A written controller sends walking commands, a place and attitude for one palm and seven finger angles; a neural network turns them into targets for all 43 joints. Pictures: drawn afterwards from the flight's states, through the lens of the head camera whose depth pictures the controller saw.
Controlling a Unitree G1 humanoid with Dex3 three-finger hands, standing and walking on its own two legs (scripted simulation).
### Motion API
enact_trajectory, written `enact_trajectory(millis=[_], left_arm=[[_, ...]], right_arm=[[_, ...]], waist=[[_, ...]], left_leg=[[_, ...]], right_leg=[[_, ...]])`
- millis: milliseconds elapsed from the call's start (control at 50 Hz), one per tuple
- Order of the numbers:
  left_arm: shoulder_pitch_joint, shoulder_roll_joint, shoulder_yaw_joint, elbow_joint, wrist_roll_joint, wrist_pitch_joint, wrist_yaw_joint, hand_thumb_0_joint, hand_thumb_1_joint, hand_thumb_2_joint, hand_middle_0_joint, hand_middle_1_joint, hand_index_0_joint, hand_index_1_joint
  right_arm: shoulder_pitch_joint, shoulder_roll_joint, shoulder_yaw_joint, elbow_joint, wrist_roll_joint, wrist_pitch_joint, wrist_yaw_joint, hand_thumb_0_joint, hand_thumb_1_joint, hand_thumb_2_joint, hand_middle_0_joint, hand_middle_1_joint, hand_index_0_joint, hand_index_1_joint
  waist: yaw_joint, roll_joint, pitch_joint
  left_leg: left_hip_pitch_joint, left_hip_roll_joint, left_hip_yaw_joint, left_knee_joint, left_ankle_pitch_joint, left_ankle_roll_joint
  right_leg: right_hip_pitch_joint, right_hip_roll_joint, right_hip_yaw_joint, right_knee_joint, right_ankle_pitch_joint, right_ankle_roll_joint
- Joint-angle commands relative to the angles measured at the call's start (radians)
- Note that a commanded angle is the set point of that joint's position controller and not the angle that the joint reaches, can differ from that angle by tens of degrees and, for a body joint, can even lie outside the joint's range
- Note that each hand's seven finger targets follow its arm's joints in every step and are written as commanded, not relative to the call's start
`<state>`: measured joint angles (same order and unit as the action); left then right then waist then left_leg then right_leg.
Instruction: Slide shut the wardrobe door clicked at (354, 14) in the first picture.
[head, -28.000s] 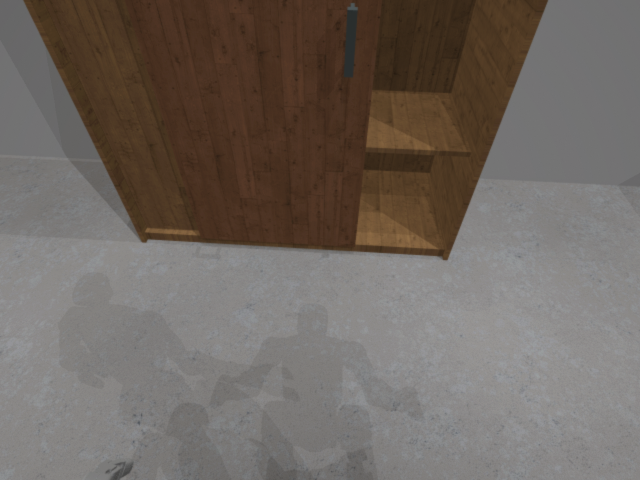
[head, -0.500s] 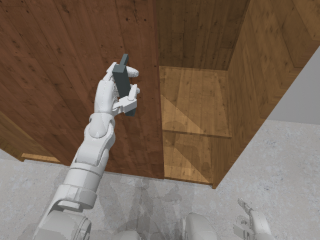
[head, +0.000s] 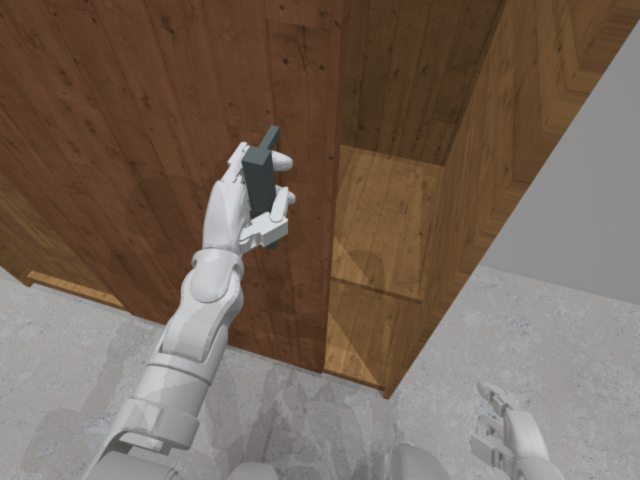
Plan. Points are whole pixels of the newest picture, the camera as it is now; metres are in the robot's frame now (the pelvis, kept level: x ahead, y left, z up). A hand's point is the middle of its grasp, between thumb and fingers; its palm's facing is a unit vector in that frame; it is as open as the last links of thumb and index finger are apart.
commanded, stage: step sideways, sliding the door along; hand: left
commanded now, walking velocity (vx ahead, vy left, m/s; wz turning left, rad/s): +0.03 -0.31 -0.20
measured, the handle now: (270, 191) +0.42 +0.14 +0.10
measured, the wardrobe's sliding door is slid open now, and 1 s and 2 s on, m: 0.19 0.00 0.00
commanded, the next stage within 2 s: stop walking and hold the door there in 0.84 s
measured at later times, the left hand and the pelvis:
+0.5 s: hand (439, 263) +0.33 -0.07 +0.11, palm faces -0.05 -0.99 -0.09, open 6.1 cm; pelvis -0.02 -0.14 -0.01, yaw -3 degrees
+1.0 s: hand (450, 260) +0.34 -0.08 +0.11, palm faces +0.28 -0.96 -0.10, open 6.3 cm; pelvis -0.03 -0.29 +0.01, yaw -5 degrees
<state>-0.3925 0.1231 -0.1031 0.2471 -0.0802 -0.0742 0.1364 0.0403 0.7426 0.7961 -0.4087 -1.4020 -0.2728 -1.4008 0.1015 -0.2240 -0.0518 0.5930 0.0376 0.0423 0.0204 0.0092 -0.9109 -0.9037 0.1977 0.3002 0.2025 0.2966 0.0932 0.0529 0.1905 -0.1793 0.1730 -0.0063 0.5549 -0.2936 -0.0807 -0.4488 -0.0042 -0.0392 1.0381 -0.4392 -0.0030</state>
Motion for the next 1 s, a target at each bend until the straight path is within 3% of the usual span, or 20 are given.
enact_trajectory(millis=[0, 80, 160, 260, 300, 320, 420, 520, 540, 560, 600, 700, 720, 740, 760, 800, 920, 940, 960, 980], left_arm=[[-0.450, -0.167, -0.248, -0.364, 0.049, -0.108, -0.101, 0.000, 0.900, 0.900, -0.450, -1.400, -0.450, -1.400], [-0.412, -0.133, -0.237, -0.402, 0.064, -0.114, -0.094, 0.000, 0.900, 0.900, -0.450, -1.400, -0.450, -1.400], [-0.295, -0.034, -0.157, -0.450, 0.062, -0.109, -0.064, 0.000, 0.900, 0.900, -0.450, -1.400, -0.450, -1.400], [-0.349, -0.152, -0.261, -0.546, 0.039, -0.145, -0.067, 0.000, 0.900, 0.900, -0.450, -1.400, -0.450, -1.400], [-0.305, -0.149, -0.266, -0.531, 0.029, -0.147, -0.089, 0.000, 0.900, 0.900, -0.450, -1.400, -0.450, -1.400], [-0.277, -0.130, -0.241, -0.473, 0.040, -0.135, -0.097, 0.000, 0.900, 0.900, -0.450, -1.400, -0.450, -1.400], [-0.347, -0.122, -0.218, -0.432, 0.057, -0.123, -0.092, 0.000, 0.900, 0.900, -0.450, -1.400, -0.450, -1.400], [-0.340, -0.091, -0.182, -0.407, 0.063, -0.116, -0.088, 0.000, 0.900, 0.900, -0.450, -1.400, -0.450, -1.400], [-0.355, -0.090, -0.187, -0.432, 0.064, -0.118, -0.083, 0.000, 0.900, 0.900, -0.450, -1.400, -0.450, -1.400], [-0.369, -0.067, -0.181, -0.437, 0.068, -0.116, -0.073, 0.000, 0.900, 0.900, -0.450, -1.400, -0.450, -1.400], [-0.322, -0.083, -0.185, -0.382, 0.071, -0.100, -0.052, 0.000, 0.900, 0.900, -0.450, -1.400, -0.450, -1.400], [-0.404, -0.125, -0.196, -0.454, 0.051, -0.150, -0.046, 0.000, 0.900, 0.900, -0.450, -1.400, -0.450, -1.400], [-0.401, -0.093, -0.185, -0.488, 0.039, -0.166, -0.055, 0.000, 0.900, 0.900, -0.450, -1.400, -0.450, -1.400], [-0.370, -0.096, -0.192, -0.506, 0.023, -0.164, -0.060, 0.000, 0.900, 0.900, -0.450, -1.400, -0.450, -1.400], [-0.317, -0.098, -0.188, -0.464, 0.003, -0.135, -0.068, 0.000, 0.900, 0.900, -0.450, -1.400, -0.450, -1.400], [-0.333, -0.097, -0.188, -0.482, 0.006, -0.121, -0.084, 0.000, 0.900, 0.900, -0.450, -1.400, -0.450, -1.400], [-0.333, -0.036, -0.110, -0.458, 0.034, -0.075, -0.079, 0.000, 0.900, 0.900, -0.450, -1.400, -0.450, -1.400], [-0.126, 0.538, 0.478, -0.114, 0.065, -0.068, -0.012, 0.000, 0.900, 0.900, -0.450, -1.400, -0.450, -1.400], [-0.125, 0.355, 0.304, -0.204, 0.039, -0.065, -0.033, 0.000, 0.900, 0.900, -0.450, -1.400, -0.450, -1.400], [-0.115, 0.421, 0.376, -0.152, 0.052, -0.058, -0.024, 0.000, 0.900, 0.900, -0.450, -1.400, -0.450, -1.400]], right_arm=[[-0.054, -0.086, -0.018, -0.159, 0.003, -0.032, 0.003, 0.000, -0.900, -0.900, 0.200, 0.300, 0.200, 0.300], [-0.075, -0.069, -0.005, -0.174, 0.029, -0.026, -0.010, 0.000, -0.900, -0.900, 0.200, 0.300, 0.200, 0.300], [-0.083, -0.037, -0.007, -0.140, 0.018, -0.041, -0.040, 0.000, -0.900, -0.900, 0.200, 0.300, 0.200, 0.300], [-0.087, -0.043, -0.009, -0.106, -0.007, -0.039, -0.043, 0.000, -0.900, -0.900, 0.200, 0.300, 0.200, 0.300], [-0.105, -0.109, -0.033, -0.151, -0.017, -0.025, -0.020, 0.000, -0.900, -0.900, 0.200, 0.300, 0.200, 0.300], [-0.098, -0.119, -0.028, -0.159, -0.002, -0.024, -0.003, 0.000, -0.900, -0.900, 0.200, 0.300, 0.200, 0.300], [-0.088, -0.089, -0.014, -0.141, -0.002, -0.022, 0.006, 0.000, -0.900, -0.900, 0.200, 0.300, 0.200, 0.300], [-0.074, -0.063, -0.001, -0.156, 0.026, -0.010, -0.020, 0.000, -0.900, -0.900, 0.200, 0.300, 0.200, 0.300], [-0.081, -0.030, 0.012, -0.163, 0.039, -0.013, -0.024, 0.000, -0.900, -0.900, 0.200, 0.300, 0.200, 0.300], [-0.111, 0.009, 0.022, -0.180, 0.041, -0.020, -0.033, 0.000, -0.900, -0.900, 0.200, 0.300, 0.200, 0.300], [-0.104, -0.042, 0.005, -0.123, 0.018, -0.043, -0.038, 0.000, -0.900, -0.900, 0.200, 0.300, 0.200, 0.300], [-0.068, -0.046, 0.012, -0.086, -0.005, -0.007, -0.041, 0.000, -0.900, -0.900, 0.200, 0.300, 0.200, 0.300], [-0.068, -0.083, -0.018, -0.111, -0.014, -0.012, -0.049, 0.000, -0.900, -0.900, 0.200, 0.300, 0.200, 0.300], [-0.078, -0.122, -0.035, -0.137, -0.015, -0.024, -0.038, 0.000, -0.900, -0.900, 0.200, 0.300, 0.200, 0.300], [-0.084, -0.118, -0.011, -0.161, 0.011, -0.037, -0.021, 0.000, -0.900, -0.900, 0.200, 0.300, 0.200, 0.300], [-0.099, -0.074, 0.007, -0.150, 0.006, -0.030, -0.029, 0.000, -0.900, -0.900, 0.200, 0.300, 0.200, 0.300], [0.003, -0.119, -0.024, -0.136, 0.003, -0.061, -0.006, 0.000, -0.900, -0.900, 0.200, 0.300, 0.200, 0.300], [0.056, -0.178, -0.040, -0.049, 0.000, -0.034, -0.031, 0.000, -0.900, -0.900, 0.200, 0.300, 0.200, 0.300], [0.026, -0.147, -0.028, -0.095, -0.007, -0.030, -0.027, 0.000, -0.900, -0.900, 0.200, 0.300, 0.200, 0.300], [0.044, -0.161, -0.027, -0.096, 0.001, -0.043, -0.033, 0.000, -0.900, -0.900, 0.200, 0.300, 0.200, 0.300]], waist=[[-0.140, 0.220, -0.434], [-0.138, 0.098, -0.449], [-0.118, -0.478, -0.476], [-0.174, -0.188, -0.489], [-0.131, 0.179, -0.494], [-0.117, 0.058, -0.519], [-0.117, 0.239, -0.413], [-0.121, 0.063, -0.451], [-0.118, -0.116, -0.450], [-0.123, -0.400, -0.425], [-0.099, -0.444, -0.402], [-0.169, -0.109, -0.427], [-0.164, 0.052, -0.420], [-0.119, 0.261, -0.441], [-0.113, 0.138, -0.534], [-0.113, 0.040, -0.422], [-0.122, 0.211, -0.409], [-0.098, 0.296, -0.422], [-0.093, 0.338, -0.405], [-0.101, 0.337, -0.396]], left_leg=[[0.247, 0.211, 0.013, -0.033, 0.738, 0.178], [0.171, 0.123, 0.064, 0.162, 0.500, 0.104], [-0.180, -0.115, 0.002, 0.493, -0.300, 0.068], [0.110, -0.033, 0.065, -0.178, 0.287, 0.079], [0.282, 0.357, -0.336, -0.180, 0.816, 0.276], [0.284, 0.389, -0.327, -0.191, 0.621, 0.329], [0.165, 0.271, 0.015, -0.084, 0.625, 0.210], [0.082, 0.153, 0.079, 0.132, 0.339, 0.123], [0.011, 0.049, 0.119, 0.276, 0.164, 0.094], [-0.203, -0.084, 0.115, 0.457, -0.226, 0.078], [-0.297, -0.115, -0.023, 0.713, -0.326, 0.074], [0.030, -0.092, 0.058, -0.204, 0.154, 0.068], [0.249, 0.005, -0.018, -0.299, 0.366, 0.086], [0.459, 0.300, -0.357, -0.232, 0.711, 0.182], [0.425, 0.372, -0.466, -0.217, 0.575, 0.283], [0.368, 0.352, -0.351, -0.203, 0.578, 0.329], [0.347, 0.211, 0.012, -0.160, 0.606, 0.215], [0.304, 0.174, 0.106, -0.159, 0.598, 0.190], [0.241, 0.165, 0.117, -0.100, 0.577, 0.174], [0.197, 0.131, 0.163, -0.085, 0.520, 0.157]], right_leg=[[0.101, -0.009, -0.019, -0.210, 0.045, -0.004], [0.316, -0.001, -0.045, -0.535, 0.422, -0.002], [0.475, -0.263, 0.323, -0.554, 1.195, -0.172], [0.343, -0.145, 0.118, -0.302, 0.852, -0.074], [-0.007, -0.022, 0.068, 0.027, -0.066, 0.011], [-0.032, 0.003, 0.113, 0.157, -0.094, 0.017], [0.065, -0.037, 0.037, -0.127, -0.021, -0.002], [0.332, 0.018, -0.058, -0.516, 0.267, 0.009], [0.392, -0.043, 0.023, -0.643, 0.418, -0.021], [0.438, -0.204, 0.329, -0.707, 0.664, -0.115], [0.371, -0.282, 0.470, -0.697, 0.684, -0.232], [0.334, -0.147, 0.124, -0.313, 0.695, -0.142], [0.151, -0.070, 0.073, -0.159, 0.506, -0.084], [-0.162, -0.006, 0.046, 0.014, -0.007, -0.023], [-0.123, 0.009, 0.156, 0.166, -0.058, -0.015], [-0.215, -0.035, 0.169, 0.233, -0.015, -0.001], [-0.135, -0.045, 0.024, -0.017, 0.086, 0.013], [-0.087, -0.017, -0.034, -0.070, 0.087, 0.027], [0.006, -0.019, -0.048, -0.193, 0.073, 0.012], [0.060, 0.020, -0.097, -0.251, 0.100, 0.019]])
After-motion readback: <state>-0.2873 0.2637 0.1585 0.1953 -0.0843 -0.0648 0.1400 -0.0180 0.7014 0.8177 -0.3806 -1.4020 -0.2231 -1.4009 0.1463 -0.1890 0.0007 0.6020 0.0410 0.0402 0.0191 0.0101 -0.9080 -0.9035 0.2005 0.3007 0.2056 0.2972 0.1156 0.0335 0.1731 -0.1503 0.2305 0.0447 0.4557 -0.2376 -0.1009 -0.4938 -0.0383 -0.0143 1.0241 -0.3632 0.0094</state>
